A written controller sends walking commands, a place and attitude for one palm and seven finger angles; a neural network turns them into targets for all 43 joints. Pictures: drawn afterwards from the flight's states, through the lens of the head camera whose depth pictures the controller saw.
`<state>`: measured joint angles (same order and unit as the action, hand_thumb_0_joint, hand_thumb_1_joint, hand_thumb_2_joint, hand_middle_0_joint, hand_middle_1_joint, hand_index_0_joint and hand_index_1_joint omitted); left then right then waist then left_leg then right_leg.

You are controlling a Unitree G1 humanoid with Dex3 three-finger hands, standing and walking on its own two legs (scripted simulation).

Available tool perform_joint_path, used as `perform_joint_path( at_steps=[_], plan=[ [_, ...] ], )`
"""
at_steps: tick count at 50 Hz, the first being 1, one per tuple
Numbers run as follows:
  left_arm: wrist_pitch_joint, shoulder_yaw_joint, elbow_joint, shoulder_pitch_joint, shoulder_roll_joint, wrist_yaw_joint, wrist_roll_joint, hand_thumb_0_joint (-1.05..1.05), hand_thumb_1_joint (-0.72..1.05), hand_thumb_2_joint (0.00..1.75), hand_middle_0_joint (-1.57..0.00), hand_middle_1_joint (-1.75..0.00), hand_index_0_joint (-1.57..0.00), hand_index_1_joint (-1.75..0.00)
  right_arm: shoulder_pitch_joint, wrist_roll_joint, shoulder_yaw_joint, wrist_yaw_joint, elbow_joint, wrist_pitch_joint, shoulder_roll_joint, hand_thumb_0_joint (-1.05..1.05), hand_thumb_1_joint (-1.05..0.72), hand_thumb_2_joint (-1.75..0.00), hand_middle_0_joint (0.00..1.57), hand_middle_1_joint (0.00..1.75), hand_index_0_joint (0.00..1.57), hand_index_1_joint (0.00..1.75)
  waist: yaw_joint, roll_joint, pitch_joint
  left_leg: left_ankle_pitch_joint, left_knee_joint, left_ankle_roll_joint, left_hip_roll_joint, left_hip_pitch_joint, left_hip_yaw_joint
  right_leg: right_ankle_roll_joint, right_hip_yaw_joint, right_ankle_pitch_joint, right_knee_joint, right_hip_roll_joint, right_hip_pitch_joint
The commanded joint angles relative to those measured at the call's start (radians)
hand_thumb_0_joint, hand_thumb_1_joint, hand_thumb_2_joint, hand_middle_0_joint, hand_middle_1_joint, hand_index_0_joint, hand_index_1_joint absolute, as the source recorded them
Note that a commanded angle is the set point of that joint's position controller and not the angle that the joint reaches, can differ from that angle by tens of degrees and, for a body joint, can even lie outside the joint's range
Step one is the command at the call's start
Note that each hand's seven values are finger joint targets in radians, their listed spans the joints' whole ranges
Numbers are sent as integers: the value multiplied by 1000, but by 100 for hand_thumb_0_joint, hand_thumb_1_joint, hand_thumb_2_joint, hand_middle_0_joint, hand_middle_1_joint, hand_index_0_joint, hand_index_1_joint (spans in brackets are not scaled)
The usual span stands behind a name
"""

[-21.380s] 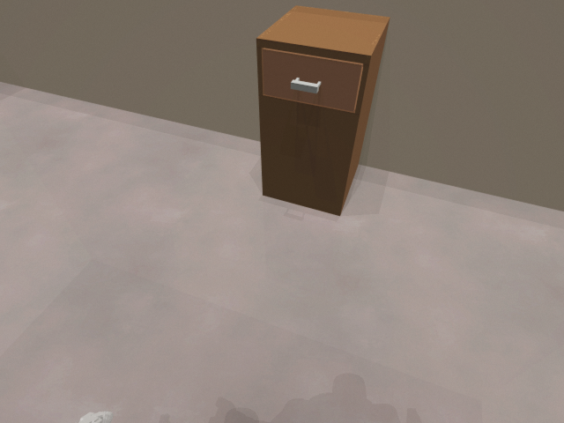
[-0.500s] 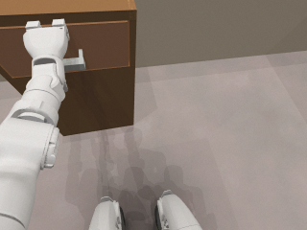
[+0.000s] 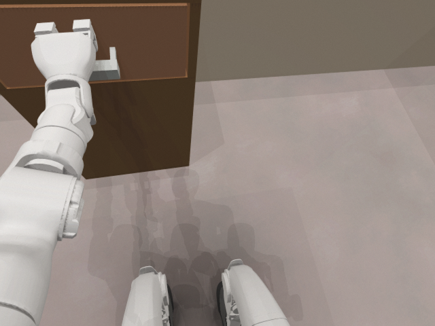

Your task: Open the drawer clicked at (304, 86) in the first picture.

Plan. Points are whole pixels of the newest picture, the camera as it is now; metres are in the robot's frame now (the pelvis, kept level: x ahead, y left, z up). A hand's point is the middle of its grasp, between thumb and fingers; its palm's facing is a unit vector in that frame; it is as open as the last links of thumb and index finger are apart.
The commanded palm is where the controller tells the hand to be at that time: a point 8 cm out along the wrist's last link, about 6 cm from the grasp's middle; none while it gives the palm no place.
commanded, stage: lower the fingers behind the handle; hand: left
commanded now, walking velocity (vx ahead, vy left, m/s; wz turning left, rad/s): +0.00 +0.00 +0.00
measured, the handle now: (89, 62) +0.61 +0.17 +0.02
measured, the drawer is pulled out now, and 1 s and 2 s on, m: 0.00 0.00 0.00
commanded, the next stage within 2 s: lift the fingers back up to retry in 0.56 s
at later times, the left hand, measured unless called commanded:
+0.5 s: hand (78, 77) +0.57 +0.19 +0.02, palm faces +0.05 +0.01 -1.00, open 13.6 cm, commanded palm +0.56 +0.17 +0.04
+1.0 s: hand (75, 76) +0.57 +0.19 +0.03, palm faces -0.04 -0.03 -1.00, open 13.6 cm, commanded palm +0.56 +0.17 +0.09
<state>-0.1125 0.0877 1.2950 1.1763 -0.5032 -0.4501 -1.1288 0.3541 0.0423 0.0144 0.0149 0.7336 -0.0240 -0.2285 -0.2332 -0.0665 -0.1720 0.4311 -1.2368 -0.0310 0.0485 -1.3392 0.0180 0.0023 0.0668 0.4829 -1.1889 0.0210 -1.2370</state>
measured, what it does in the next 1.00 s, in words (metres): stands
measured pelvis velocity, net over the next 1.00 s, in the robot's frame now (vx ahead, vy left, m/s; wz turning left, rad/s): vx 0.00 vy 0.01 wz -0.02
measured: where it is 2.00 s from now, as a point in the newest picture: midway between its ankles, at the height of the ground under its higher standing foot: (198, 324)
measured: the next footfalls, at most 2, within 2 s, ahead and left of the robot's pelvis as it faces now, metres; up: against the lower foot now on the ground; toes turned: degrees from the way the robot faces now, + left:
none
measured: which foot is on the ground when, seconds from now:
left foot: down 0.00-1.00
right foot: down 0.00-1.00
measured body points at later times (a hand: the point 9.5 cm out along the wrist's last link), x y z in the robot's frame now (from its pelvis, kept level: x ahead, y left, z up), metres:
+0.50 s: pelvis -0.03 +0.00 -0.03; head +0.15 +0.02 +0.38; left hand +0.56 +0.18 +0.08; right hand -0.05 -0.26 -0.14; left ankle +0.06 +0.10 -0.62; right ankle +0.03 -0.13 -0.62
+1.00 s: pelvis +0.00 +0.01 +0.01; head +0.16 +0.02 +0.43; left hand +0.56 +0.19 +0.08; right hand -0.04 -0.25 -0.10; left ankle +0.06 +0.10 -0.62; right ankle +0.03 -0.13 -0.62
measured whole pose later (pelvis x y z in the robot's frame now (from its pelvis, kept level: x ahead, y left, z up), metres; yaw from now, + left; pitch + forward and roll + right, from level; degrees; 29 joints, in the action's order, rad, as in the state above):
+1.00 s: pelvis +0.00 +0.01 +0.01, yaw -1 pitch +29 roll -5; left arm -0.07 0.05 1.21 1.12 -0.56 -0.32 -1.10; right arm 0.38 0.02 0.01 0.04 0.71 -0.01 -0.23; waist -0.24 -0.08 -0.14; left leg 0.41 -1.19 -0.04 0.06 -1.30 0.00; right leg 0.01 0.04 0.45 -1.14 0.03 -1.21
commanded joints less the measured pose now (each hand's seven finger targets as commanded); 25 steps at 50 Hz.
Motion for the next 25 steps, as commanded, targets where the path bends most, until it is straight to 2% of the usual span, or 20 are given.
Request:
perform_joint_path(
  at_steps=[1,2,4,6,7,8,9,11,12,13,15,17,20,22,25],
  plan=[
    [-66,-21,-44,408,-225,53,-14,0,-50,30,-30,-120,-30,-120,211,-4,-61,18,-19,-4,-210,0,-90,-90,20,30,20,30,-75,-74,-392,-90,139,-21,-24,417,34,-24,-7,-95,181,49,106],
    [-63,2,-31,399,-207,65,-17,0,-50,30,-30,-120,-30,-120,205,-7,-56,19,-28,-4,-206,0,-90,-90,20,30,20,30,-78,-79,-371,-60,136,-23,-29,387,26,-23,-8,-80,181,48,103],
    [-53,-8,-17,396,-234,82,-21,0,-50,30,-30,-120,-30,-120,195,-10,-52,25,-35,-1,-209,0,-90,-90,20,30,20,30,-85,-54,-324,-5,125,-27,-29,327,22,-20,-13,-45,177,47,90],
    [-34,-6,-18,395,-232,97,-21,0,-50,30,-30,-120,-30,-120,192,-11,-52,27,-44,3,-208,0,-90,-90,20,30,20,30,-88,-50,-327,14,114,-29,-29,305,22,-22,-14,-31,162,44,78],
    [-29,14,3,381,-214,103,-25,0,-50,30,-30,-120,-30,-120,189,-14,-49,29,-51,7,-206,0,-90,-90,20,30,20,30,-91,-45,-306,42,109,-30,-31,278,21,-21,-13,-10,157,45,62],
    [-19,7,-13,391,-224,105,-26,0,-50,30,-30,-120,-30,-120,187,-13,-50,29,-54,11,-209,0,-90,-90,20,30,20,30,-94,-55,-303,48,100,-31,-28,271,23,-22,-12,-6,147,44,41],
    [-10,-9,-26,394,-247,107,-28,0,-50,30,-30,-120,-30,-120,190,-13,-50,30,-57,13,-211,0,-90,-90,20,30,20,30,-85,-56,-322,52,94,-30,-29,267,26,-23,-11,0,136,43,43],
    [-2,0,-45,409,-234,111,-26,0,-50,30,-30,-120,-30,-120,193,-15,-55,28,-64,18,-210,0,-90,-90,20,30,20,30,-90,-63,-352,53,87,-31,-27,280,32,-24,-10,5,123,42,24],
    [1,-5,-50,408,-247,110,-33,0,-50,30,-30,-120,-30,-120,196,-16,-54,30,-69,18,-212,0,-90,-90,20,30,20,30,-83,-75,-354,64,88,-28,-27,281,36,-24,-8,13,116,41,15],
    [-1,-1,-57,406,-237,110,-30,0,-50,30,-30,-120,-30,-120,193,-17,-54,27,-72,21,-212,0,-90,-90,20,30,20,30,-78,-94,-363,73,88,-27,-27,286,37,-26,-6,21,111,42,4],
    [-10,4,-64,421,-236,109,-29,0,-50,30,-30,-120,-30,-120,195,-19,-55,27,-73,23,-213,0,-90,-90,20,30,20,30,-86,-83,-378,92,84,-28,-25,288,43,-24,-6,36,109,42,-4],
    [-15,-5,-80,447,-257,113,-23,0,-50,30,-30,-120,-30,-120,199,-21,-52,28,-74,25,-216,0,-90,-90,20,30,20,30,-83,-101,-399,103,86,-26,-25,295,45,-23,-6,42,102,39,-4],
    [-33,-20,-78,440,-285,122,-18,0,-50,30,-30,-120,-30,-120,198,-25,-48,31,-73,24,-218,0,-90,-90,20,30,20,30,-76,-92,-425,116,84,-29,-25,282,44,-21,-11,55,102,41,17],
    [-37,-10,-81,456,-282,131,-14,0,-50,30,-30,-120,-30,-120,202,-26,-45,32,-73,25,-218,0,-90,-90,20,30,20,30,-84,-95,-421,118,88,-29,-24,286,46,-19,-9,53,104,40,16],
    [-38,-32,-62,429,-319,146,-9,0,-50,30,-30,-120,-30,-120,198,-31,-38,37,-75,25,-220,0,-90,-90,20,30,20,30,-73,-62,-396,139,87,-32,-27,237,37,-17,-15,76,110,42,43]
  ],
)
